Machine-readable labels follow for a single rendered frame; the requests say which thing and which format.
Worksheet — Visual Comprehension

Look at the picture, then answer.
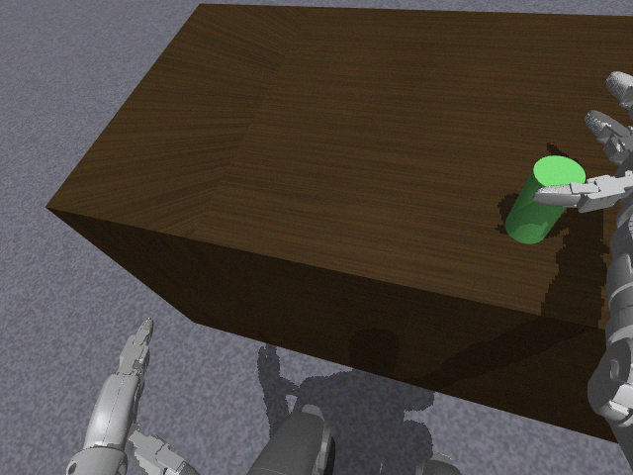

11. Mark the right robot hand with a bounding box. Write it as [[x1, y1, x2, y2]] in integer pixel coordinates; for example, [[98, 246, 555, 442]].
[[533, 71, 633, 213]]

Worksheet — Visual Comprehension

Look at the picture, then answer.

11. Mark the can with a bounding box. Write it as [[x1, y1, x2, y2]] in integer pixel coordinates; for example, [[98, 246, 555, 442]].
[[504, 155, 586, 244]]

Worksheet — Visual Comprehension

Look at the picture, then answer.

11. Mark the left robot hand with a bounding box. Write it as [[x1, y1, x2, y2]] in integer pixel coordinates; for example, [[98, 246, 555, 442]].
[[83, 318, 200, 475]]

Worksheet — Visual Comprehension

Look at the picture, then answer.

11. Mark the left robot arm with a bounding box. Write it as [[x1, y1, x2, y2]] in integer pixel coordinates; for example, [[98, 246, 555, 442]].
[[66, 446, 128, 475]]

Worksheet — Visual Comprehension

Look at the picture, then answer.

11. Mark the right robot arm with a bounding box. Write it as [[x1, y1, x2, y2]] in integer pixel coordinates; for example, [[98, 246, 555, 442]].
[[588, 198, 633, 472]]

